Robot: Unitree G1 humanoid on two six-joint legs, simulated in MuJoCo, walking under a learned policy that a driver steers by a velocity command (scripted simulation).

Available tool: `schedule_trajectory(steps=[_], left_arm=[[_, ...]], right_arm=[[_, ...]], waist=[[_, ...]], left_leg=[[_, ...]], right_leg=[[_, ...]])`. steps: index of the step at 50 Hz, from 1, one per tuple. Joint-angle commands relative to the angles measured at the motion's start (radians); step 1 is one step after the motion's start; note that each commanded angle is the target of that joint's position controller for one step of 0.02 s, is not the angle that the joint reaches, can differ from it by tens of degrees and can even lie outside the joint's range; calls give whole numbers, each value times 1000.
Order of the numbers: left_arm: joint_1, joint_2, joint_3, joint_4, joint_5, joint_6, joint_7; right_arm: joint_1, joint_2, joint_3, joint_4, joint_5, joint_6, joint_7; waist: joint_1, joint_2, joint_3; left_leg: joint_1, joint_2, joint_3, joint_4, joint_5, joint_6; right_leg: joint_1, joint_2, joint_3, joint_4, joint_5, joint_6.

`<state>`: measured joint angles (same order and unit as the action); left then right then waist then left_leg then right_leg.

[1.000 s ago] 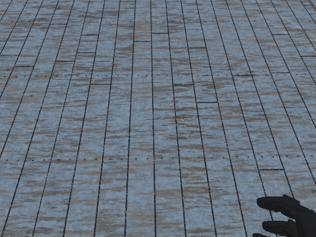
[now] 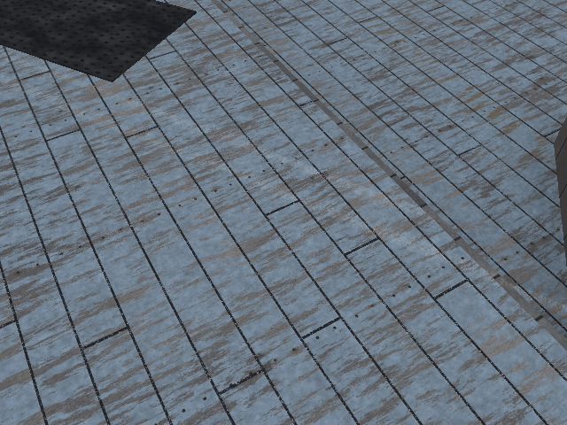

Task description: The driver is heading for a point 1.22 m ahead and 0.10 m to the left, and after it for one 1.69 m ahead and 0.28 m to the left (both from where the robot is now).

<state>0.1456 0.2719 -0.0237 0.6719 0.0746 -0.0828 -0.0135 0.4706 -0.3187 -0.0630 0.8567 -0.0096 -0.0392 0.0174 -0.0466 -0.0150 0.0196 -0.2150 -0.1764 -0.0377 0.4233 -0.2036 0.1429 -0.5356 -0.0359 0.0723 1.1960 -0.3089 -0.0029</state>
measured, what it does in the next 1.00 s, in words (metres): walks ahead: right foot, then left foot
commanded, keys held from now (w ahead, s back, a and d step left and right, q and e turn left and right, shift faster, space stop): w+q+shift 0.42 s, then w+e+shift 0.58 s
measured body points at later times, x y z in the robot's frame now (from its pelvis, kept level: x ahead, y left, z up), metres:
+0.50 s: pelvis +0.47 +0.00 +0.00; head +0.49 +0.00 +0.45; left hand +0.33 +0.27 -0.11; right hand +0.78 -0.16 -0.07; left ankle +0.49 +0.12 -0.65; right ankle +0.42 -0.15 -0.74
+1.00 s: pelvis +0.90 +0.18 -0.01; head +0.93 +0.17 +0.43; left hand +1.05 +0.47 -0.10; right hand +0.91 -0.12 -0.14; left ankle +0.70 +0.21 -0.74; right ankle +1.12 +0.12 -0.68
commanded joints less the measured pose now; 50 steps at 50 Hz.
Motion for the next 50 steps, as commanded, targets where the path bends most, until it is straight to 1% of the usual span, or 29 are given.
schedule_trajectory(steps=[1,5,8,10,11,12,13,14,15,16,17,18,22,25,28,30,31,32,33,34,35,36,37,38,40,42,45,48,50], left_arm=[[-70,96,7,-117,-1,13,-11],[-224,62,-10,-167,-36,6,-24],[-253,89,0,-180,-40,0,-11],[-159,138,23,-154,-39,-7,5],[-16,174,43,-118,-43,-13,18],[184,218,68,-76,-36,-19,37],[416,288,97,-43,-10,-20,59],[309,368,117,-47,1,-8,49],[203,242,109,-72,-8,2,44],[157,156,87,-66,-17,3,40],[158,123,79,-39,-10,2,35],[186,114,76,-6,-13,-3,37],[250,59,64,85,-52,-38,12],[215,88,66,108,-45,-53,5],[269,159,77,152,-65,-46,0],[303,227,87,179,-66,-38,1],[308,270,95,189,-64,-33,5],[287,291,98,191,-67,-23,12],[284,261,89,180,-68,-22,12],[371,71,55,139,-66,-19,3],[378,121,67,112,-101,-12,13],[256,164,81,101,-91,-5,16],[229,124,71,101,-85,-4,7],[234,103,69,122,-78,8,-1],[277,63,69,144,-61,47,-16],[190,34,70,112,-55,72,-29],[41,6,60,45,-55,74,-50],[-63,16,49,1,-61,67,-75],[-89,33,50,-5,-58,64,-83]], right_arm=[[-47,-135,-32,-82,6,-36,-2],[-15,-151,-50,-79,24,-42,7],[19,-169,-60,-69,24,-38,-1],[9,-196,-67,-70,17,-34,-12],[-15,-227,-72,-74,12,-35,-10],[-64,-214,-70,-88,8,-46,-6],[-87,-72,-32,-121,-1,-59,-11],[42,-2,0,-190,53,-51,-8],[-59,-91,-7,-146,19,-27,-19],[-157,-112,-15,-152,-1,-18,-9],[-199,-101,-15,-155,-8,-9,4],[-242,-77,-12,-171,-22,2,20],[-342,0,20,-256,-32,39,52],[-414,-4,39,-295,-32,25,64],[-529,-14,59,-326,-32,4,79],[-490,-48,50,-300,-39,-2,63],[-385,-82,35,-272,-47,-6,47],[-181,-114,15,-209,-53,-8,28],[-23,-184,-12,-162,-71,-11,5],[13,-284,-33,-155,-89,-23,-14],[17,-278,-39,-180,-70,-19,-20],[-70,-197,-25,-162,-53,-22,-21],[-132,-136,-11,-147,-44,-33,-18],[-172,-98,-4,-138,-45,-42,-15],[-170,-50,7,-114,-29,-58,-15],[-157,-29,9,-81,-4,-79,-9],[-161,-1,15,-56,-6,-96,-9],[-168,-42,8,-45,-7,-101,-21],[-129,-90,2,-35,-2,-99,-33]], waist=[[61,16,95],[-17,53,79],[-44,68,36],[3,67,-48],[83,59,-144],[190,53,-243],[251,-113,-395],[114,-449,-521],[131,-206,-336],[141,-91,-193],[129,-11,-113],[116,-14,-61],[65,-77,4],[24,-51,55],[32,-19,139],[1,-35,74],[-59,-60,-10],[-168,-69,-118],[-235,-63,-207],[-123,225,-347],[-123,197,-491],[-94,78,-275],[-51,78,-120],[-11,65,-61],[49,91,-16],[66,81,53],[77,98,104],[84,53,125],[87,45,104]], left_leg=[[-136,234,-380,-308,-48,183],[-166,185,-324,-310,216,98],[11,210,-349,-216,406,61],[95,213,-352,-40,644,20],[92,192,-331,145,711,-1],[-42,155,-313,391,591,-17],[-203,105,-223,728,26,-4],[-474,46,-112,979,-315,-32],[-585,149,-84,1016,-189,-23],[-590,183,-58,959,-107,-30],[-565,212,-50,924,-83,-41],[-555,237,-50,898,-83,-44],[-594,275,-32,839,-55,-51],[-517,223,-34,600,94,-53],[-278,188,120,291,201,-32],[-136,135,150,246,144,-13],[-7,105,139,240,65,-4],[224,97,110,189,48,4],[483,208,3,183,-27,3],[699,548,-399,126,-219,9],[689,660,-737,-51,-299,49],[525,579,-563,-84,-270,34],[365,536,-426,-117,-160,33],[260,493,-321,-154,-82,17],[121,467,-173,-218,-20,4],[104,454,-56,-276,68,-13],[77,377,162,-314,282,-51],[73,344,300,-354,446,-79],[157,357,335,-300,822,-102]], right_leg=[[-92,-48,-42,-209,56,45],[98,-4,-86,-535,413,52],[131,24,-69,-648,411,34],[275,66,-64,-699,283,14],[439,70,-67,-702,208,0],[685,-18,2,-664,113,-25],[922,-285,257,-666,-232,-49],[1037,-503,853,-897,-459,-167],[892,-423,766,-930,-570,-166],[760,-364,544,-912,-382,-144],[653,-324,396,-920,-156,-133],[586,-283,276,-933,-22,-116],[494,-243,40,-990,304,-84],[385,-165,-103,-1085,359,-97],[300,-178,-137,-1218,550,-132],[422,-191,-144,-1092,1003,-138],[462,-199,-147,-915,1194,-129],[416,-184,-148,-659,1199,-116],[220,-124,-141,-355,913,-104],[-40,15,-107,63,-171,-98],[-144,55,24,259,-153,-112],[-214,-11,20,230,-17,-115],[-216,-44,-2,166,42,-108],[-176,-71,-2,127,60,-98],[-98,-95,-7,101,59,-80],[-178,-122,-16,64,76,-72],[-220,-109,-79,-62,248,-77],[-104,-66,-175,-331,400,-118],[-4,12,-256,-434,446,-152]])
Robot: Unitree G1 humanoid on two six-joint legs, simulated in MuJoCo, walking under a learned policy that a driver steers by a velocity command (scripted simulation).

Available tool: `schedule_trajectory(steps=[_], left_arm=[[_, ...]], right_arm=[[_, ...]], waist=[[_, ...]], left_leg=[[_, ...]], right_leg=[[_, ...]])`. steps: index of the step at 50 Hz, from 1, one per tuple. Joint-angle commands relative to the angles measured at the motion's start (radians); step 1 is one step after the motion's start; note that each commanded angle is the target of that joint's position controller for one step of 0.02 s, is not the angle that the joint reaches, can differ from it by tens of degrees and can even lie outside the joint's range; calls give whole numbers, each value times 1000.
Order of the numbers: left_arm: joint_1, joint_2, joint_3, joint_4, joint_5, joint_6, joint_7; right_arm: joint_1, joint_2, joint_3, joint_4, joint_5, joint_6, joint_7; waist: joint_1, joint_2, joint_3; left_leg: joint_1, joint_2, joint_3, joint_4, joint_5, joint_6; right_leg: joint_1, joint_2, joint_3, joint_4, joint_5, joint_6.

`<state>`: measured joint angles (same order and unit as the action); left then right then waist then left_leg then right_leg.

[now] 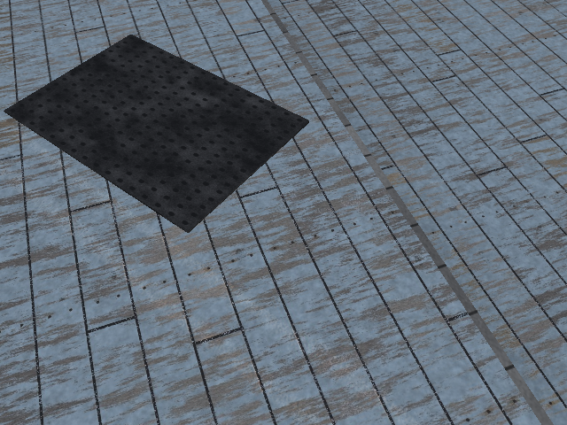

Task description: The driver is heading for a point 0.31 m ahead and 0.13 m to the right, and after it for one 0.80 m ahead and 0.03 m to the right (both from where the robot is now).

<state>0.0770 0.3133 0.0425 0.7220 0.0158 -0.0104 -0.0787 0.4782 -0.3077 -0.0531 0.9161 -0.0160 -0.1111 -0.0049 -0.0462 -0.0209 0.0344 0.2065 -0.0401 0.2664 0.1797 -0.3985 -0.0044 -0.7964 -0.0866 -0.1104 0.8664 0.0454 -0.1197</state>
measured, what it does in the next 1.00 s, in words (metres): walks ahead: right foot, then left foot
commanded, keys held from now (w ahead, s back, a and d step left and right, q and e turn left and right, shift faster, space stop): w+e+shift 0.10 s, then e+shift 0.12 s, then q+shift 0.78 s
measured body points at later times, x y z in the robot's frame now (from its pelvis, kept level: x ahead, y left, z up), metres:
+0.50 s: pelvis +0.41 -0.04 +0.00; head +0.44 -0.06 +0.45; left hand +0.56 +0.22 -0.11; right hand +0.55 -0.32 -0.09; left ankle +0.63 -0.01 -0.70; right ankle +0.27 -0.04 -0.71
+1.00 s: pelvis +0.56 -0.11 +0.01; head +0.59 -0.11 +0.46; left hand +0.71 +0.19 -0.07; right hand +0.76 -0.38 -0.07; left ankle +0.61 -0.02 -0.71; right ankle +0.64 -0.22 -0.72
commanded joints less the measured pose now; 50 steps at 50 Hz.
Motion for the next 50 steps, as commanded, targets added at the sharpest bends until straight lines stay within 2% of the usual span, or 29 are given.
schedule_trajectory(steps=[1,4,5,6,7,8,9,11,12,14,16,18,22,24,25,26,27,28,29,30,31,33,36,38,44,47,48,49,50], left_arm=[[16,12,-11,-44,-2,-8,-14],[435,131,42,65,-3,-1,17],[560,176,72,111,-6,2,42],[450,232,87,111,-22,9,61],[391,349,111,56,16,15,59],[349,302,112,15,5,11,65],[322,238,96,28,-2,6,75],[255,181,76,23,-15,-13,83],[151,73,49,-58,-35,-62,63],[87,96,50,-45,-55,-85,72],[158,88,46,-3,-44,-75,106],[257,69,40,30,-32,-56,133],[269,88,44,40,-6,-38,151],[198,95,54,6,0,-25,163],[109,99,57,-27,4,-18,166],[8,90,56,-73,14,-13,165],[153,-37,33,-107,32,-6,138],[328,9,20,-102,-8,-14,104],[221,92,31,-112,-25,-9,92],[111,95,37,-132,-9,-2,90],[85,79,36,-148,7,8,97],[101,49,34,-150,7,14,98],[53,2,26,-150,6,0,116],[38,12,31,-143,-8,1,120],[-60,28,46,-137,-29,-27,109],[-13,55,62,-108,-33,-46,96],[-2,72,68,-99,-29,-45,95],[-18,121,74,-116,-4,-36,98],[-24,136,77,-123,34,-28,96]], right_arm=[[-123,-135,-16,-97,3,-17,-18],[-217,-225,-44,-140,-16,40,-35],[-230,-206,-43,-139,-19,51,-22],[-253,-42,-3,-175,-26,38,1],[-132,-52,8,-291,4,20,0],[-191,-87,16,-290,-14,-4,-9],[-223,-98,19,-283,-12,-13,-12],[-243,-85,23,-281,-36,16,-17],[-241,-140,-14,-286,32,-4,-16],[-251,-113,-14,-283,19,3,-23],[-352,1,19,-311,8,-7,-19],[-407,30,28,-295,14,-18,8],[-466,-38,1,-311,35,-25,56],[-310,-105,-35,-280,32,-28,70],[-137,-129,-52,-238,33,-26,70],[57,-151,-61,-195,30,-24,60],[-28,-165,-45,-232,-18,-16,49],[-182,-198,-53,-302,-42,-5,39],[-289,-148,-53,-367,-21,22,22],[-327,-105,-39,-375,8,48,10],[-329,-108,-35,-383,24,57,5],[-343,-125,-46,-389,31,71,2],[-278,-148,-66,-365,36,99,-15],[-277,-161,-77,-369,46,122,-27],[-271,-143,-89,-386,43,167,-37],[-306,-132,-87,-407,52,169,-33],[-285,-102,-76,-407,55,170,-30],[-245,-67,-63,-411,54,171,-27],[-235,-112,-75,-437,59,161,-18]], waist=[[111,77,50],[334,132,-170],[369,54,-202],[242,-231,-57],[125,-302,-279],[146,-58,-275],[100,69,-121],[22,147,-6],[-5,172,-74],[-34,147,-31],[23,90,-40],[107,28,-94],[136,-56,-78],[51,-93,-128],[-49,-93,-169],[-169,36,-210],[1,316,-243],[64,267,-429],[45,120,-320],[52,-60,-163],[70,-102,-132],[98,-26,-70],[63,55,-150],[56,100,-197],[4,200,-151],[40,207,-148],[35,142,-179],[4,-33,-214],[-12,-255,-177]], left_leg=[[-197,234,33,26,1239,34],[-217,287,-13,606,1492,45],[-356,220,-16,971,1099,41],[-681,13,-47,1362,-1,3],[-999,-57,-264,1597,-138,-34],[-1053,11,-361,1536,-56,-17],[-1024,46,-359,1427,-4,-17],[-896,109,-351,1269,-2,-41],[-815,101,-419,1238,-1,-46],[-746,156,-344,977,55,-57],[-677,100,-245,743,235,-54],[-631,44,-202,517,570,-34],[-633,-15,-202,349,685,13],[-541,-69,-173,370,564,37],[-410,-58,-192,343,573,60],[-238,55,-331,253,778,121],[-16,272,-800,315,1126,301],[51,403,-1106,189,726,415],[-102,360,-1050,147,368,389],[-308,273,-946,90,155,323],[-423,231,-918,66,87,299],[-568,116,-817,51,99,248],[-524,69,-753,109,379,229],[-473,68,-769,129,325,200],[-409,45,-873,143,127,150],[-410,20,-917,204,114,123],[-475,-27,-876,297,-58,93],[-625,-106,-727,484,-223,53],[-773,-174,-538,748,-270,2]], right_leg=[[307,104,-99,-117,55,-49],[735,184,-49,-117,-163,-113],[921,181,30,-197,-226,-146],[940,56,264,-240,-1,-171],[1219,-145,813,-407,32,-397],[1178,-190,919,-541,6,-371],[990,-164,828,-556,100,-325],[704,-85,625,-538,392,-264],[645,-77,626,-570,339,-250],[491,-16,431,-561,450,-173],[444,90,260,-534,610,-79],[538,127,180,-520,515,-4],[682,62,153,-448,430,75],[710,42,144,-268,607,104],[653,44,127,-77,641,129],[516,140,70,362,205,172],[153,326,130,712,-749,235],[86,262,353,814,-666,207],[62,214,334,775,-578,169],[68,189,293,666,-505,146],[107,169,283,576,-476,141],[196,149,271,340,-449,148],[274,183,240,88,-415,188],[292,188,264,4,-346,201],[361,204,296,-239,-312,180],[515,169,293,-474,-217,144],[643,78,329,-545,-138,106],[767,-110,486,-534,-66,-1],[724,-260,648,-564,73,-130]])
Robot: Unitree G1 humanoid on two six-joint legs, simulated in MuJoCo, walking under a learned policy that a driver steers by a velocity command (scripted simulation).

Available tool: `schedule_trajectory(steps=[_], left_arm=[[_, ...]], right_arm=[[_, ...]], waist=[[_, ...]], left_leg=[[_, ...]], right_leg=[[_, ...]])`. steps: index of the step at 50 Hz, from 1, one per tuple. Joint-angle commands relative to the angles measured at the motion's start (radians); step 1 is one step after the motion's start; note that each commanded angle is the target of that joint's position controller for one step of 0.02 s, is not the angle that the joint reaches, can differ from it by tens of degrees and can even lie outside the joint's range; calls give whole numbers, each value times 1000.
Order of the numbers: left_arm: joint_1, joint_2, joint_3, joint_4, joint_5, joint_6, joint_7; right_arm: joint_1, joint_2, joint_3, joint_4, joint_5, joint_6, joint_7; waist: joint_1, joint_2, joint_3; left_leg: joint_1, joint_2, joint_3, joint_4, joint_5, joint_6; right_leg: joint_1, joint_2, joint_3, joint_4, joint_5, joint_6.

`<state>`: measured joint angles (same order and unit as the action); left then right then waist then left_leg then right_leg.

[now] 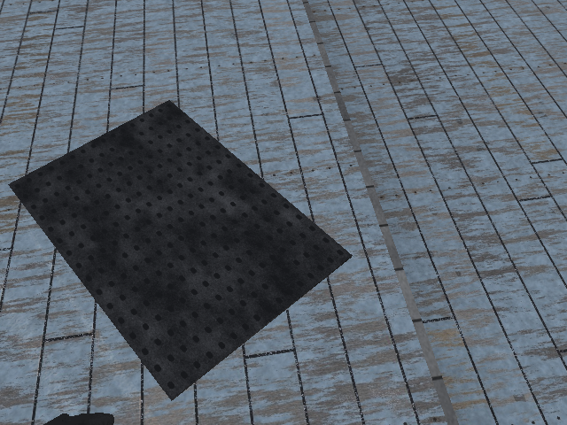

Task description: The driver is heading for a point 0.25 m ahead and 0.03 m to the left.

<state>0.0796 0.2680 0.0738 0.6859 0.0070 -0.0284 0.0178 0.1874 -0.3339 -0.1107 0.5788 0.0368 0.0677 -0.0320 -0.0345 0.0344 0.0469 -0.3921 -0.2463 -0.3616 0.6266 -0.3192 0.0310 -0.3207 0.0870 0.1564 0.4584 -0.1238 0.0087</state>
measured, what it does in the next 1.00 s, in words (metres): steps on the spot: left foot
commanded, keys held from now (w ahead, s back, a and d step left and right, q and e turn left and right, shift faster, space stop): shift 1.00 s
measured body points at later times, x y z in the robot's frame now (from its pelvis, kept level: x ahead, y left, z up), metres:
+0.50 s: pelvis +0.01 +0.01 +0.00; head +0.03 +0.02 +0.45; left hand +0.07 +0.29 -0.12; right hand +0.23 -0.20 -0.09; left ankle -0.03 +0.12 -0.73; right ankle +0.06 -0.12 -0.73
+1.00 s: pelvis +0.03 +0.02 +0.00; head +0.03 +0.03 +0.45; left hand +0.05 +0.30 -0.13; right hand +0.18 -0.20 -0.12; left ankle -0.03 +0.12 -0.73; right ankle +0.06 -0.12 -0.73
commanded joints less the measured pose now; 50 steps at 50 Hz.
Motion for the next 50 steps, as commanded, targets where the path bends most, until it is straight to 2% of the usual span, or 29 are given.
schedule_trajectory(steps=[1,2,3,4,6,8,11,14,17,19,20,21,22,23,24,25,26,27,28,29,31,37,50], left_arm=[[-47,126,38,-104,38,-13,2],[-71,89,27,-114,21,-8,8],[-73,80,20,-117,6,0,11],[-60,86,15,-115,-2,7,13],[-27,98,8,-106,8,16,13],[18,103,6,-92,13,24,14],[48,132,12,-79,10,27,11],[34,151,16,-70,-3,33,5],[72,155,15,-44,-16,41,1],[81,145,9,-23,-34,46,5],[129,132,4,-3,-41,40,6],[162,96,-8,-1,-15,28,0],[173,27,-31,-19,15,7,-10],[91,61,-26,-31,18,3,-6],[72,81,-19,-22,10,5,-7],[60,71,-21,-11,14,8,-6],[63,83,-18,-5,19,16,-3],[83,92,-17,-1,18,22,-2],[101,102,-14,13,13,21,-3],[110,90,-16,23,10,20,-4],[120,90,-14,43,12,18,0],[137,83,-13,89,6,16,13],[146,81,-6,187,-4,34,35]], right_arm=[[64,-176,-40,-72,-14,-27,17],[76,-189,-44,-42,-16,-23,18],[89,-159,-36,-18,-20,-13,10],[92,-125,-22,-16,-24,-7,8],[55,-95,-5,-31,-14,-11,5],[1,-69,9,-45,-7,-20,-3],[-31,-56,20,-47,-21,-24,-6],[-34,-27,38,-37,-25,-23,2],[-31,-36,39,-20,-19,-24,13],[14,-15,43,11,-22,-30,22],[18,-30,42,14,-29,-32,22],[39,-85,35,7,-41,-31,17],[-19,-131,29,1,-63,-24,13],[-40,-45,47,1,-72,-34,19],[-78,-3,61,4,-74,-44,25],[-77,-5,58,15,-71,-52,26],[-66,-15,57,20,-64,-60,28],[-59,-17,59,29,-60,-66,29],[-41,-8,63,33,-61,-66,31],[-31,-1,67,42,-62,-68,32],[-26,-3,66,52,-55,-72,31],[-13,7,66,82,-50,-75,27],[42,13,61,203,-44,-83,21]], waist=[[-17,-232,-156],[-19,-153,-128],[-17,-99,-113],[-2,-92,-87],[15,-105,-71],[46,-148,-87],[60,-177,-133],[57,-219,-153],[72,-248,-150],[40,-228,-140],[42,-197,-140],[60,-61,-196],[107,174,-181],[49,163,-176],[63,119,-137],[57,112,-126],[47,120,-102],[56,114,-81],[55,72,-57],[59,55,-46],[57,34,-37],[59,-10,-58],[57,-25,-56]], left_leg=[[-208,113,113,461,-271,-80],[-206,136,136,527,-205,-96],[-215,144,152,594,-159,-106],[-239,137,173,675,-137,-113],[-250,152,233,714,-117,-126],[-276,166,244,639,-106,-140],[-231,200,248,472,-114,-152],[-59,233,309,264,-129,-140],[32,234,341,70,-87,-114],[153,219,371,-209,99,-67],[256,237,336,-309,216,-31],[413,367,190,-282,385,16],[390,510,73,-225,562,122],[264,529,62,-257,419,190],[228,460,113,-258,308,151],[215,401,153,-242,223,99],[190,381,162,-245,192,74],[152,374,161,-253,161,62],[124,355,175,-262,123,48],[121,345,182,-254,103,40],[120,336,192,-244,118,40],[136,315,213,-226,196,37],[151,281,261,-216,273,14]], right_leg=[[202,-450,373,-149,240,-278],[173,-386,265,-118,201,-245],[164,-333,201,-100,165,-214],[142,-318,174,-103,206,-217],[131,-294,113,-112,309,-232],[206,-280,82,-103,350,-242],[277,-297,70,-80,389,-250],[216,-298,38,-84,361,-244],[213,-319,63,-65,342,-251],[180,-300,43,-19,335,-217],[116,-279,29,-4,265,-165],[3,-224,-35,94,68,-85],[-110,-125,-143,123,-249,-10],[-38,-143,-132,110,-297,27],[8,-146,-130,75,-202,34],[37,-137,-135,44,-98,39],[55,-139,-127,31,-42,45],[79,-147,-119,18,-15,43],[91,-142,-125,21,-29,35],[99,-140,-127,13,-28,28],[102,-141,-123,5,-13,27],[136,-146,-124,2,19,33],[175,-146,-129,3,68,22]])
